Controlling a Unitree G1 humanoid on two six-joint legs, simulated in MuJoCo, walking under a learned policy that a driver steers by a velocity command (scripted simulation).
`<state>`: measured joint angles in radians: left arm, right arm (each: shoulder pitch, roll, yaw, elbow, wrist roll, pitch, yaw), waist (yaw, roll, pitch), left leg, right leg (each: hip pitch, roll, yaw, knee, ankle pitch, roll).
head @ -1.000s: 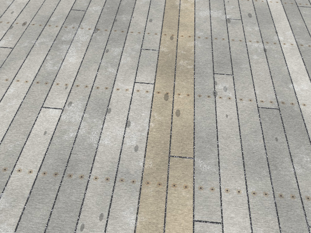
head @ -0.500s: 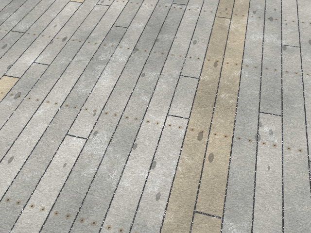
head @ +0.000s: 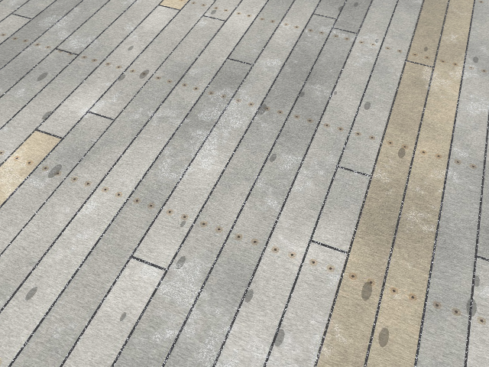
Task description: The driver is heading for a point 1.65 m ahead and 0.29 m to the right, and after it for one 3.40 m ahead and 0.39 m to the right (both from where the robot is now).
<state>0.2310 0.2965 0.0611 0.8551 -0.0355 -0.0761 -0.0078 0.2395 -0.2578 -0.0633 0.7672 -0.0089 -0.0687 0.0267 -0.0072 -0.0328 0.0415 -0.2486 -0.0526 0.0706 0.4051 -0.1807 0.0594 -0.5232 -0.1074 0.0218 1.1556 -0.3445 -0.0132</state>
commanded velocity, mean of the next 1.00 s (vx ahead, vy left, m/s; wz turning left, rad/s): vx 0.50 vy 0.00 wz -0.22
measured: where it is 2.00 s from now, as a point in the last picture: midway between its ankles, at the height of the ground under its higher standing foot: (301, 185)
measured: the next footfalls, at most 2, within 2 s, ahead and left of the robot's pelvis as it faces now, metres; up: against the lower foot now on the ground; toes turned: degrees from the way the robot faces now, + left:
right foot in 0.36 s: +0.35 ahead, -0.18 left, +0.00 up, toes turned -14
left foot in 0.86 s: +0.69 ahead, -0.05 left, +0.00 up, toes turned -17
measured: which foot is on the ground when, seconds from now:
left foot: down 0.00-0.36, up 0.38-0.84, down 0.86-1.00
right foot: up 0.00-0.34, down 0.36-0.88, up 0.90-1.00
